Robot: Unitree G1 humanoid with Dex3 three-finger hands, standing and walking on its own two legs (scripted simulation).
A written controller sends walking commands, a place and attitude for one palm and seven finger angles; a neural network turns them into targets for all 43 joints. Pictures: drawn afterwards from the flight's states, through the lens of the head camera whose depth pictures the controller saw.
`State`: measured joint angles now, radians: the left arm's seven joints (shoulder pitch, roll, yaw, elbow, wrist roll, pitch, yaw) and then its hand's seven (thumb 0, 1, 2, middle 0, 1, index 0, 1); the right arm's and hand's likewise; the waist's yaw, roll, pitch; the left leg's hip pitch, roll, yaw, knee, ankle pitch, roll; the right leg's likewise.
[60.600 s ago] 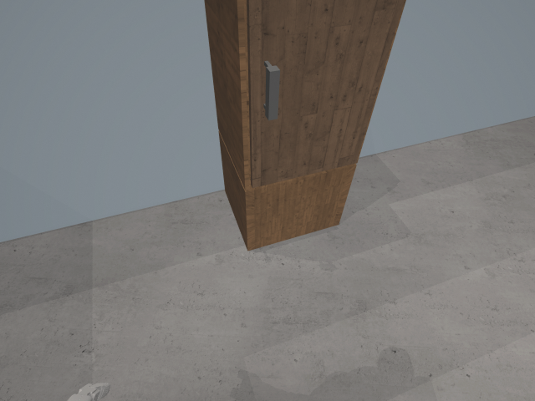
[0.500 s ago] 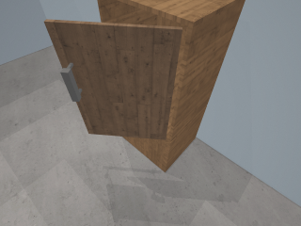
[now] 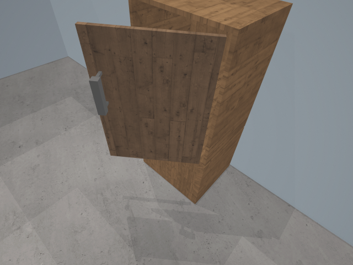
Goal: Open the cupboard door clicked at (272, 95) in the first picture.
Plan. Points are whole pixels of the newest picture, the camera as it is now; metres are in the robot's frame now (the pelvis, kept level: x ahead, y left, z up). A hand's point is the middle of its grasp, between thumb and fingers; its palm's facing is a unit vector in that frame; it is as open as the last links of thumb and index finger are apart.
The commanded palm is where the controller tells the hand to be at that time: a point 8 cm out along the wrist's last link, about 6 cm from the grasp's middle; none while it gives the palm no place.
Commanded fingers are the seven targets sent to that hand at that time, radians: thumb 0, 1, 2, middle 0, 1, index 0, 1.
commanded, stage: look again from close up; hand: left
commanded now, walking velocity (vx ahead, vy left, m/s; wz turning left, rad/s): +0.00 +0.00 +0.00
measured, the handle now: (101, 93) +0.62 +0.29 +0.04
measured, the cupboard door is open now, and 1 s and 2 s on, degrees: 37 37 37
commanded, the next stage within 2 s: shuffle to correct the standing spot in 0.04 s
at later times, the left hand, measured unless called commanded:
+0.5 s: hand out of the picture -0.03 +0.20 -0.19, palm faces +0.05 -0.99 -0.13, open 7.4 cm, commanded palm none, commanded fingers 0.00 0.90 0.90 -0.20 -0.30 -0.20 -0.30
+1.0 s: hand out of the picture +0.08 +0.26 -0.17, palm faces +0.09 -0.98 -0.17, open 7.3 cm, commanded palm none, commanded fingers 0.00 0.90 0.90 -0.20 -0.30 -0.20 -0.30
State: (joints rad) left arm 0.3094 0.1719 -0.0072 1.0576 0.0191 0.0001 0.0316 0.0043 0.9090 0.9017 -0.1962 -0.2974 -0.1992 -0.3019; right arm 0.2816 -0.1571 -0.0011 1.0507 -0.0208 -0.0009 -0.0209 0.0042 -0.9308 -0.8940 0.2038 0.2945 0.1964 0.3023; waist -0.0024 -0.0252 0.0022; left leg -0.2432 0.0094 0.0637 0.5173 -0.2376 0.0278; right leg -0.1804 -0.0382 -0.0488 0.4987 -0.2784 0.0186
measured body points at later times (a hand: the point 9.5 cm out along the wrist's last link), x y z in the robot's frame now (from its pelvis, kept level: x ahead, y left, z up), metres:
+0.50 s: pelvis +0.01 +0.04 -0.01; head +0.01 +0.07 +0.44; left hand -0.03 +0.25 -0.18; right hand +0.00 -0.20 -0.15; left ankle +0.03 +0.10 -0.74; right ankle -0.01 -0.12 -0.72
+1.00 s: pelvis +0.08 +0.09 +0.00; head +0.09 +0.10 +0.45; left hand +0.08 +0.31 -0.16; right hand +0.12 -0.15 -0.14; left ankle +0.13 +0.22 -0.70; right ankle +0.06 -0.06 -0.74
